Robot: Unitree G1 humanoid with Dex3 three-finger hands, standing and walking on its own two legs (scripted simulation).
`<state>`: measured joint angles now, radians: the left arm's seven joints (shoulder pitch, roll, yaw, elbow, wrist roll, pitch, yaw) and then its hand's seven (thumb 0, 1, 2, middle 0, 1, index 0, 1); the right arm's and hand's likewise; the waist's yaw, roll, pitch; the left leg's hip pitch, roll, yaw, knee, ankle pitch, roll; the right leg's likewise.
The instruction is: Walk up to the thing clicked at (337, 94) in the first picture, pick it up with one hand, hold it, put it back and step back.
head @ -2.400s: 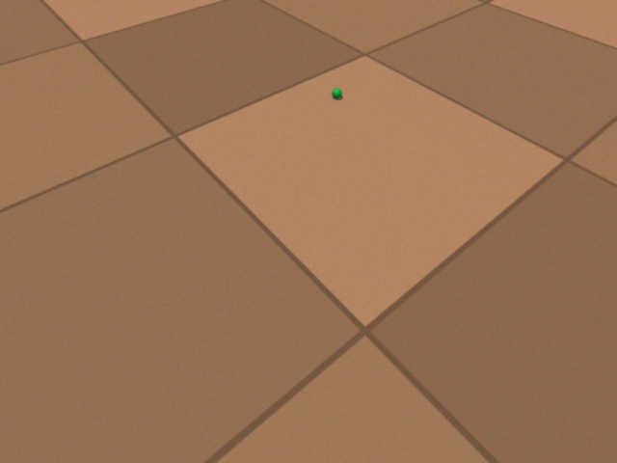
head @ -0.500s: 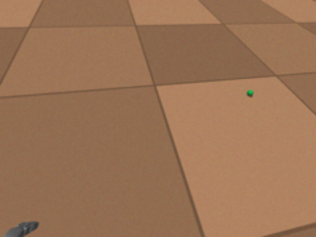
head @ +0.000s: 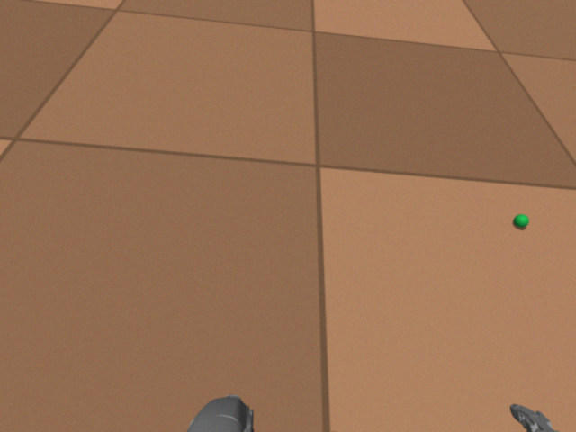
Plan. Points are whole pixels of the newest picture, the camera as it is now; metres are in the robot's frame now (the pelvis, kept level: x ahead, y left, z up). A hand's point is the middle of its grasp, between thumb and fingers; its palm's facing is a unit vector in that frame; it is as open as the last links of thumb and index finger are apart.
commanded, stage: walk up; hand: left
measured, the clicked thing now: (521, 220) +1.15 -1.01 -0.71
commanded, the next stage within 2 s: none
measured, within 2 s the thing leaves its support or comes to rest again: neither
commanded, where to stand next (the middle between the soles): +0.90 -1.39 m, yaw +23 degrees
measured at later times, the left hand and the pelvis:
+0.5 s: hand (279, 335) +0.26 +0.04 -0.09, palm faces +0.11 -0.92 -0.38, open 7.3 cm; pelvis +0.19 -0.25 +0.02, yaw +9 degrees
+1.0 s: hand (393, 299) +0.38 -0.16 -0.13, palm faces +0.15 -0.96 -0.25, open 7.4 cm; pelvis +0.34 -0.44 +0.01, yaw +12 degrees
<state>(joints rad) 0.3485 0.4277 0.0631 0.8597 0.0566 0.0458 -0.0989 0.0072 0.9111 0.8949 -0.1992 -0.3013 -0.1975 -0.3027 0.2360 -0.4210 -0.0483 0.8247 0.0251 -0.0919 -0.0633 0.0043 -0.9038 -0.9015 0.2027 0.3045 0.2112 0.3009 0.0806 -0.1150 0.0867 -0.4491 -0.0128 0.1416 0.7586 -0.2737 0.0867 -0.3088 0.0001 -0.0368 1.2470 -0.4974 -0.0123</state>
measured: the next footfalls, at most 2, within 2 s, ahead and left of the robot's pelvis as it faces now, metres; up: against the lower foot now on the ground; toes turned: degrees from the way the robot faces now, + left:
right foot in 0.34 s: +0.28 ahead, -0.34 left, +0.00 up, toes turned +3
left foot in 0.76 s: +0.40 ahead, -0.24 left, +0.00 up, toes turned +17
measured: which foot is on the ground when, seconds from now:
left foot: down 0.00-0.36, up 0.38-0.74, down 0.76-1.00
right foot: up 0.00-0.32, down 0.34-0.76, up 0.78-1.00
